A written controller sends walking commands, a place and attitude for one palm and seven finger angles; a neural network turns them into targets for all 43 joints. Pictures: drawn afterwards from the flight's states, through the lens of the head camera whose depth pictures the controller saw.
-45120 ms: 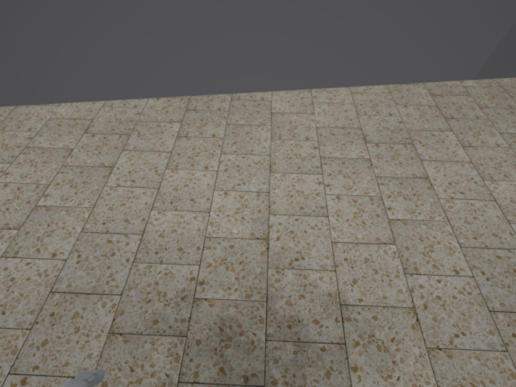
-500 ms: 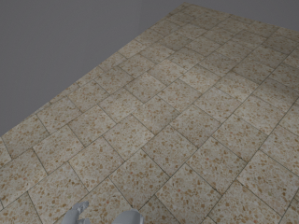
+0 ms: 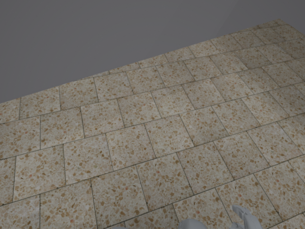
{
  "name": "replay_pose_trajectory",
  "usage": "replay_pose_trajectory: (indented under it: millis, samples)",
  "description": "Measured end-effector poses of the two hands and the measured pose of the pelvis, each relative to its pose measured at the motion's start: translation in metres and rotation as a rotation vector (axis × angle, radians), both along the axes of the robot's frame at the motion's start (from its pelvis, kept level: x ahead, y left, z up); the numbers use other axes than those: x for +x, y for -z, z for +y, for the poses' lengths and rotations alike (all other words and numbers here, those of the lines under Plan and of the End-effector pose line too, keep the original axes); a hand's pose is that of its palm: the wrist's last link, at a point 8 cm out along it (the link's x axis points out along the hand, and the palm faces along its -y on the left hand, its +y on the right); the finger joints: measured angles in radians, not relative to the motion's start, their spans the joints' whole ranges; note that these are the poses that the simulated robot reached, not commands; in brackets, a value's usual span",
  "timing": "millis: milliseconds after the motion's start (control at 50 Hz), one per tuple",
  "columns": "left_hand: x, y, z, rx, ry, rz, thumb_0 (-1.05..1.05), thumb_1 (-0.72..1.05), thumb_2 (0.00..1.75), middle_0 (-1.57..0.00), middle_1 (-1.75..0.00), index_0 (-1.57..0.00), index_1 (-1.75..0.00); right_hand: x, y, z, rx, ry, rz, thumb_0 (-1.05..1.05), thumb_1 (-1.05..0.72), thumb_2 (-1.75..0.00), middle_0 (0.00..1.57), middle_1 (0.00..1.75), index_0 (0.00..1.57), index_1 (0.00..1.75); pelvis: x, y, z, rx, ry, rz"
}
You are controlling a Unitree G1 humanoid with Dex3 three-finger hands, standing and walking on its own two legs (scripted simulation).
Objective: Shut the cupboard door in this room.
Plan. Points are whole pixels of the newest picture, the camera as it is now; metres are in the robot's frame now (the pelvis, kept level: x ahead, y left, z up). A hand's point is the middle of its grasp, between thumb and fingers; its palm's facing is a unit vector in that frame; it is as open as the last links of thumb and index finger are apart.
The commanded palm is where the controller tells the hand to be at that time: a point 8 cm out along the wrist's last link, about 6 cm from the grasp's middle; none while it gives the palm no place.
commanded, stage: walk to a spot facing it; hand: left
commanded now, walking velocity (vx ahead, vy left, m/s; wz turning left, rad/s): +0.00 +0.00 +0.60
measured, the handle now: out of the picture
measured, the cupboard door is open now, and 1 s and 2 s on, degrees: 80 80 80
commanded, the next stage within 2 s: none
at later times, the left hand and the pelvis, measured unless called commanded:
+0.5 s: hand out of the picture +0.07 +0.15 -0.14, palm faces +0.31 -0.91 -0.28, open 7.4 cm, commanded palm none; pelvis +0.04 -0.06 +0.01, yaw +20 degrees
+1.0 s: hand out of the picture +0.00 +0.24 -0.16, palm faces +0.60 -0.77 -0.20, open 7.4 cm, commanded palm none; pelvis +0.06 +0.02 +0.01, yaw +36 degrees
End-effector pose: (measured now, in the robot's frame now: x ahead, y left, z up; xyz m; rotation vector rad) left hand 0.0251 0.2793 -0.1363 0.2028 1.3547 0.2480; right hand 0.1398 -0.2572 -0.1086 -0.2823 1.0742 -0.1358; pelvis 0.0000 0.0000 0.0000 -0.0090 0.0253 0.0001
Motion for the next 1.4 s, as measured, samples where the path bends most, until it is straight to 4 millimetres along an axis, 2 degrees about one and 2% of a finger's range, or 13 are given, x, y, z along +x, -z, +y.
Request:
replay_pose_trajectory:
  millis: [200,300,440,560,640,760,820,900,1000,1180,1280,1340,1400]
  samples:
    - [0.075,-0.020,-0.032,0.012,-0.007,-0.235,0.00,0.91,0.90,-0.20,-0.30,-0.20,-0.30,0.000,0.023,-0.006,0.067,-0.045,0.089,0.01,-0.90,-0.90,0.20,0.30,0.21,0.30,0.017,0.002,-0.025,0.017,-0.121,-0.004]
    - [0.084,-0.029,-0.058,0.048,-0.021,-0.303,0.00,0.91,0.89,-0.20,-0.30,-0.20,-0.30,0.001,0.047,-0.027,0.093,-0.059,0.150,0.01,-0.91,-0.90,0.20,0.30,0.20,0.30,0.026,0.010,-0.045,0.026,-0.205,-0.014]
    - [0.044,-0.037,-0.079,0.049,-0.146,-0.243,0.00,0.90,0.89,-0.20,-0.30,-0.20,-0.30,0.012,0.041,-0.036,0.094,-0.138,0.234,0.01,-0.91,-0.90,0.20,0.30,0.20,0.30,0.034,-0.003,-0.057,0.054,-0.304,-0.021]
    - [-0.006,-0.028,-0.085,0.024,-0.270,-0.159,0.00,0.90,0.89,-0.20,-0.30,-0.20,-0.30,0.034,0.034,-0.022,0.067,-0.234,0.266,0.01,-0.91,-0.90,0.20,0.30,0.20,0.30,0.038,-0.007,-0.055,0.054,-0.383,-0.010]
    - [-0.048,-0.016,-0.081,0.005,-0.363,-0.094,0.00,0.90,0.89,-0.20,-0.30,-0.20,-0.30,0.062,0.029,0.004,0.044,-0.322,0.236,0.01,-0.91,-0.90,0.20,0.30,0.20,0.30,0.036,-0.004,-0.046,0.040,-0.434,-0.004]
    - [-0.111,0.014,-0.062,-0.033,-0.498,-0.010,0.00,0.90,0.89,-0.20,-0.30,-0.20,-0.30,0.109,0.021,0.064,0.009,-0.468,0.101,0.01,-0.91,-0.90,0.20,0.30,0.20,0.30,0.031,0.012,-0.020,0.016,-0.503,-0.001]
    - [-0.122,0.015,-0.052,-0.048,-0.534,0.025,0.01,0.90,0.89,-0.20,-0.30,-0.20,-0.30,0.118,0.009,0.085,0.003,-0.506,0.045,0.01,-0.91,-0.90,0.20,0.30,0.20,0.30,0.033,0.008,-0.009,-0.001,-0.533,-0.005]
    - [-0.104,0.004,-0.033,-0.052,-0.560,-0.051,0.01,0.91,0.89,-0.20,-0.30,-0.20,-0.30,0.117,-0.002,0.099,-0.013,-0.534,0.060,0.01,-0.91,-0.90,0.20,0.30,0.20,0.30,0.042,-0.004,0.006,-0.017,-0.582,-0.009]
    - [-0.064,-0.007,-0.010,-0.033,-0.564,-0.161,0.01,0.91,0.90,-0.20,-0.30,-0.19,-0.30,0.111,-0.002,0.106,-0.015,-0.543,0.128,0.01,-0.91,-0.90,0.20,0.30,0.20,0.30,0.061,-0.011,0.020,-0.019,-0.636,-0.005]
    - [0.045,-0.022,0.032,0.022,-0.533,-0.304,0.01,0.91,0.90,-0.20,-0.30,-0.20,-0.30,0.118,0.019,0.093,-0.032,-0.507,0.309,0.01,-0.90,-0.90,0.20,0.30,0.21,0.30,0.122,-0.005,0.037,-0.001,-0.726,0.014]
    - [0.099,-0.025,0.046,0.100,-0.545,-0.404,0.00,0.91,0.89,-0.20,-0.30,-0.20,-0.30,0.156,0.045,0.090,-0.054,-0.538,0.405,0.01,-0.91,-0.90,0.20,0.30,0.20,0.30,0.167,0.013,0.044,0.012,-0.811,0.002]
    - [0.096,-0.029,0.039,0.117,-0.621,-0.396,0.00,0.90,0.89,-0.20,-0.30,-0.20,-0.30,0.199,0.046,0.110,-0.056,-0.610,0.402,0.01,-0.91,-0.90,0.20,0.30,0.20,0.30,0.186,0.008,0.053,0.023,-0.864,-0.017]
    - [0.077,-0.028,0.023,0.102,-0.717,-0.318,0.00,0.90,0.89,-0.20,-0.30,-0.20,-0.30,0.250,0.040,0.148,-0.034,-0.684,0.341,0.01,-0.91,-0.90,0.20,0.30,0.20,0.30,0.203,0.000,0.065,0.030,-0.904,-0.018]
